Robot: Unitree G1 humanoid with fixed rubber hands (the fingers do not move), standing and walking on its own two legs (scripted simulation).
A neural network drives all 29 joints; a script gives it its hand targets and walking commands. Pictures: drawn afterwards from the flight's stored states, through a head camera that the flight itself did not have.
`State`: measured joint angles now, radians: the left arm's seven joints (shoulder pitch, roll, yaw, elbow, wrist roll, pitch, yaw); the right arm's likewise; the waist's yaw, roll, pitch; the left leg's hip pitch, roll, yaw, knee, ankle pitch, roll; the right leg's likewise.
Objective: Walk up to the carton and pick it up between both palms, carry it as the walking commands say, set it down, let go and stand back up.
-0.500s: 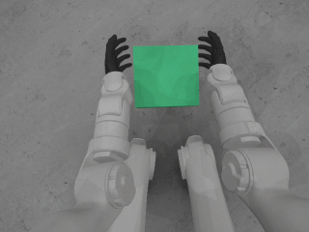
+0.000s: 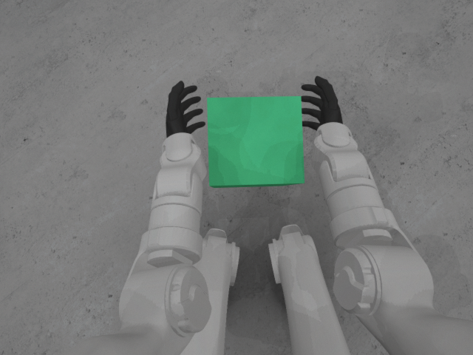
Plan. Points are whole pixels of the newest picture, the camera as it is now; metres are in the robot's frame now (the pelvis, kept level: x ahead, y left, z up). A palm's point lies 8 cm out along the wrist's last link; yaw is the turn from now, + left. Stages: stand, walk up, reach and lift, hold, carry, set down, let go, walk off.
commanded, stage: reach and lift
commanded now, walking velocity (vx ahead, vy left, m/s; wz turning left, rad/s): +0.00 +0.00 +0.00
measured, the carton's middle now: (250, 149) +0.46 +0.00 -0.17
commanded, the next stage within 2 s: none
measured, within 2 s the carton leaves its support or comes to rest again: neither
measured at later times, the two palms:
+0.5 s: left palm (167, 125) +0.44 +0.11 +0.01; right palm (343, 116) +0.45 -0.13 +0.00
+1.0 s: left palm (145, 115) +0.43 +0.11 +0.09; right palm (363, 105) +0.43 -0.12 +0.07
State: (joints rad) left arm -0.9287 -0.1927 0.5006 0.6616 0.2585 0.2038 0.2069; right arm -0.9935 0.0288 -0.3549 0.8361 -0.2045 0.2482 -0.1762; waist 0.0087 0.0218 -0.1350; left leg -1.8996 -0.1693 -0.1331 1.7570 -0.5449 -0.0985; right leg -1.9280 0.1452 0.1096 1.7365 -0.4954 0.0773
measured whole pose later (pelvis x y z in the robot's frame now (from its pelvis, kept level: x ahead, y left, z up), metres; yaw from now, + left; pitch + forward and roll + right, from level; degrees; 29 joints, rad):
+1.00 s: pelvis +0.04 +0.00 +0.13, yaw +0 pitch +30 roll +0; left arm -0.65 -0.25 0.44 0.66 0.25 0.15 0.21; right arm -0.69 0.13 -0.35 0.75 -0.24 0.20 -0.18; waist 0.02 0.02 -0.18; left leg -1.35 -0.14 -0.16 1.30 -0.48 -0.06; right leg -1.37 0.13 0.15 1.29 -0.44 0.05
